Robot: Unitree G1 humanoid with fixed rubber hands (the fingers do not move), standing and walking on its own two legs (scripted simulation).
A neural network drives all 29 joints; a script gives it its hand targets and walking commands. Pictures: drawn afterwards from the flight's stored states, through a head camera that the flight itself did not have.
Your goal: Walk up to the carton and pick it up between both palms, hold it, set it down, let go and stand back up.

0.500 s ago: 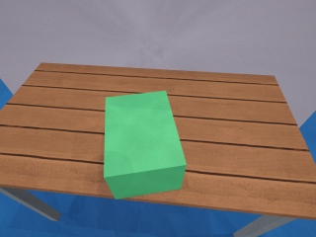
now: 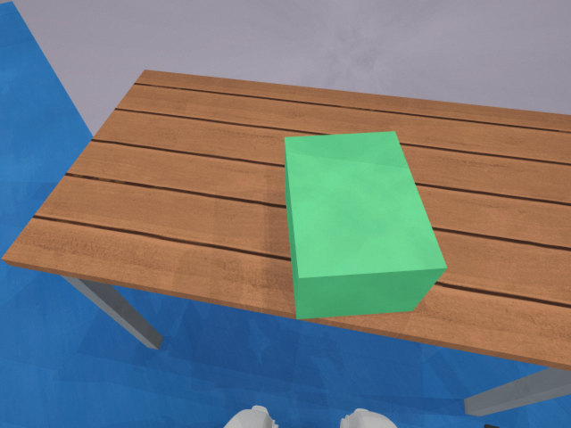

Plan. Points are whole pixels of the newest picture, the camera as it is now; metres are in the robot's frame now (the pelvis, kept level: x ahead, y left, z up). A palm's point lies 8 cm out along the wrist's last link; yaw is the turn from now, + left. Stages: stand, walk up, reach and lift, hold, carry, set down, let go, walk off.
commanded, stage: walk up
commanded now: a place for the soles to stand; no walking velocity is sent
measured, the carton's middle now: (347, 222) +0.43 -0.07 +0.00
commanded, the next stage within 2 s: reach and lift in 1.84 s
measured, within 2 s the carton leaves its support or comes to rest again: neither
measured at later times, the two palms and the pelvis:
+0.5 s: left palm out of the picture +0.03 +0.33 -0.08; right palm out of the picture +0.09 -0.31 -0.10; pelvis -0.03 +0.00 +0.00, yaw +1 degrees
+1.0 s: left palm out of the picture +0.02 +0.33 -0.08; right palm out of the picture +0.08 -0.30 -0.11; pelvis -0.04 +0.00 +0.01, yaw +1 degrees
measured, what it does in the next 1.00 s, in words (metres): steps on the spot: right foot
